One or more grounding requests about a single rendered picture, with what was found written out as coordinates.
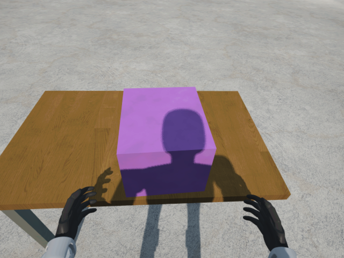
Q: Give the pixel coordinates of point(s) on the robot left hand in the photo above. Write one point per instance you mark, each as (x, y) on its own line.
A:
(72, 213)

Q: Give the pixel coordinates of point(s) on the table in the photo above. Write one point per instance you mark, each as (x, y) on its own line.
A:
(69, 142)

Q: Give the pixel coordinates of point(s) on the robot right forearm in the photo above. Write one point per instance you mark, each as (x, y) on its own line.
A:
(282, 252)

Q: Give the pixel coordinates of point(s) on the carton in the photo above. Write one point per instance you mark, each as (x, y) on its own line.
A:
(165, 145)

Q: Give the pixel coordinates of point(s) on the robot left forearm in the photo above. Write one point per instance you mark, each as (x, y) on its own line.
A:
(60, 247)

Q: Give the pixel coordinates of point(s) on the robot right hand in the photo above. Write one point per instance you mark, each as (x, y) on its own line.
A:
(268, 221)

